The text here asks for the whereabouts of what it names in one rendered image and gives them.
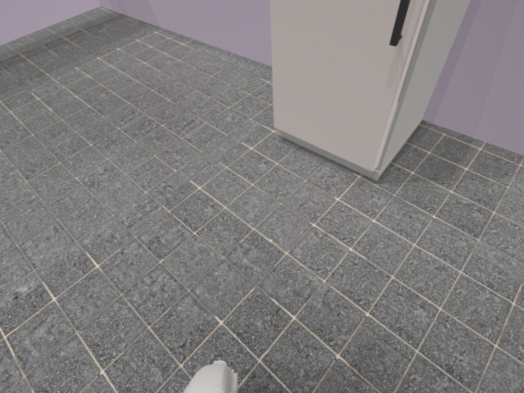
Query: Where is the fridge door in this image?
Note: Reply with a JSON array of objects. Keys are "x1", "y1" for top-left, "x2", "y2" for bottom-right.
[{"x1": 270, "y1": 0, "x2": 430, "y2": 172}]

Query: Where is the handle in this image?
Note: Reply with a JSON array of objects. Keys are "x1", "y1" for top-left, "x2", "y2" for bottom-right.
[{"x1": 390, "y1": 0, "x2": 410, "y2": 46}]

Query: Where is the left robot thigh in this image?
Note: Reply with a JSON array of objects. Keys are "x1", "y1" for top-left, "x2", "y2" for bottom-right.
[{"x1": 183, "y1": 364, "x2": 238, "y2": 393}]

